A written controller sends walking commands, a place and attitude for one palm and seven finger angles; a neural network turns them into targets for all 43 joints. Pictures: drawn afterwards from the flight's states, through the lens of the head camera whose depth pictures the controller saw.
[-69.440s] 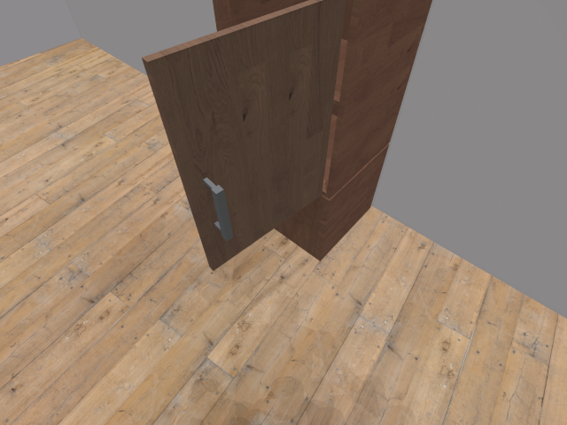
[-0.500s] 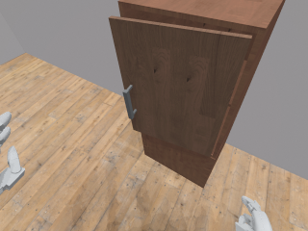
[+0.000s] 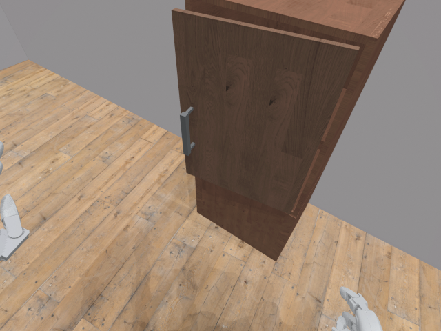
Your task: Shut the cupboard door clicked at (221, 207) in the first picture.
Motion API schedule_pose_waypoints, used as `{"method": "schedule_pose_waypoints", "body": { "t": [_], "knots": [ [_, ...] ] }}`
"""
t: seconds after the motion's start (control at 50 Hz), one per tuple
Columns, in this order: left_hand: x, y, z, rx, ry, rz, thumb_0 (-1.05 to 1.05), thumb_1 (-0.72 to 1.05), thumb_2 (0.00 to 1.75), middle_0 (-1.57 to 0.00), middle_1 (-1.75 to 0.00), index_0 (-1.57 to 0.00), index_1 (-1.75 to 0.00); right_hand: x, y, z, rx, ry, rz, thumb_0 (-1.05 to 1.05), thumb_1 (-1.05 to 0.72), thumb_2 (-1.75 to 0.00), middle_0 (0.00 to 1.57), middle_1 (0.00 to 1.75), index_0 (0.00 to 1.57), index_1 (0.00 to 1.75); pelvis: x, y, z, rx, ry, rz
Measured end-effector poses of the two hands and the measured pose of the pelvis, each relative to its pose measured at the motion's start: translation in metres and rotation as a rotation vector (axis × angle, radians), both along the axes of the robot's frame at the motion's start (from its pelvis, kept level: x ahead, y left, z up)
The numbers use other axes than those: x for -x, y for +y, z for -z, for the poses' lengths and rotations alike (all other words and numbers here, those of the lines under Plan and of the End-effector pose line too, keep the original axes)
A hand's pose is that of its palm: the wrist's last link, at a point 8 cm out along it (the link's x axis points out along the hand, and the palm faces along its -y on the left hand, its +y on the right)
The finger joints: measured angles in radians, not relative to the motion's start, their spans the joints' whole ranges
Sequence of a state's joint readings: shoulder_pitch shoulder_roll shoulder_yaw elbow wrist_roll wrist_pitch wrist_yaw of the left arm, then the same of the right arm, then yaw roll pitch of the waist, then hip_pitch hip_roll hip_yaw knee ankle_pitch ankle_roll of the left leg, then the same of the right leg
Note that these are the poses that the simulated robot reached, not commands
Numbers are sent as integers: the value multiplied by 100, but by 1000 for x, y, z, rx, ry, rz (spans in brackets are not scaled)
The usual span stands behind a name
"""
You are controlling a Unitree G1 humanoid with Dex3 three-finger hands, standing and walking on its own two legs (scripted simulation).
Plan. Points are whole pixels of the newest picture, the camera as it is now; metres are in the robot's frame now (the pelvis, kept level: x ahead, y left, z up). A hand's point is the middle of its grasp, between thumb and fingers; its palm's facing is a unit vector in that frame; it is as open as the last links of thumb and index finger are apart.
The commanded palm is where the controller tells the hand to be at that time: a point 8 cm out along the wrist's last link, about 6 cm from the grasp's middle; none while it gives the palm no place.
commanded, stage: step back with the hand held close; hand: left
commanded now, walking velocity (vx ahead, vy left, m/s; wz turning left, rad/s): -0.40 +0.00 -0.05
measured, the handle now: (188, 131) +0.70 +0.14 -0.09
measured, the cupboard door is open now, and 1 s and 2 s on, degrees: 9 9 9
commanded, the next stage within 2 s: stop stepping back and stand still in 0.64 s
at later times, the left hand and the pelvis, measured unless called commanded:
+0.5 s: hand out of the picture +0.14 +0.30 +0.18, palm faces +0.48 -0.74 -0.48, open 7.4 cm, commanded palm +0.08 +0.32 +0.19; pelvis -0.05 +0.01 +0.00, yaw +3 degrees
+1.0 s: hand out of the picture +0.07 +0.31 +0.17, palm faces +0.49 -0.79 -0.37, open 7.4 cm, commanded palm +0.02 +0.32 +0.19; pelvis -0.13 +0.03 -0.01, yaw -1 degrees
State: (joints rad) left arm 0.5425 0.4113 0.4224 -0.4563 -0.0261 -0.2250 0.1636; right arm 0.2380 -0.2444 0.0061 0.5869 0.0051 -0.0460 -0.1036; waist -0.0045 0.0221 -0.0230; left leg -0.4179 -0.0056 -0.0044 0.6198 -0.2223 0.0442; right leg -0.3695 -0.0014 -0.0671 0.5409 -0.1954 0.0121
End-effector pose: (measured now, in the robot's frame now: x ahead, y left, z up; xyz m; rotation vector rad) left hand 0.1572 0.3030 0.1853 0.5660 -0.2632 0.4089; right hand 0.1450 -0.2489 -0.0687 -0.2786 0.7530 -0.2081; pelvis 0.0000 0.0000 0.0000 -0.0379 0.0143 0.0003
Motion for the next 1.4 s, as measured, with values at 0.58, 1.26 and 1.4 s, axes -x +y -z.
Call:
{"method": "schedule_pose_waypoints", "body": {
  "t": [0.58, 1.26, 1.4],
  "knots": [
    [69, 29, -9, 6, -66, -39, 1, 89, 90, -21, -30, -21, -31, 31, 41, -8, -24, -27, -89, 2, -90, -90, 20, 30, 20, 30, 56, 10, -4, 41, 75, -16],
    [163, 11, -19, -36, 26, 198, 2, 88, 90, -21, -30, -21, -31, 210, 59, -4, -73, -10, 48, 2, -90, -90, 20, 30, 21, 30, 174, 36, -9, 0, -18, 47],
    [169, 65, 1, 79, -77, -28, 1, 88, 90, -21, -30, -21, -31, 206, 61, 14, -23, 20, 44, 2, -90, -90, 20, 30, 21, 30, 168, 59, 4, 5, -54, 39]
  ]
}}
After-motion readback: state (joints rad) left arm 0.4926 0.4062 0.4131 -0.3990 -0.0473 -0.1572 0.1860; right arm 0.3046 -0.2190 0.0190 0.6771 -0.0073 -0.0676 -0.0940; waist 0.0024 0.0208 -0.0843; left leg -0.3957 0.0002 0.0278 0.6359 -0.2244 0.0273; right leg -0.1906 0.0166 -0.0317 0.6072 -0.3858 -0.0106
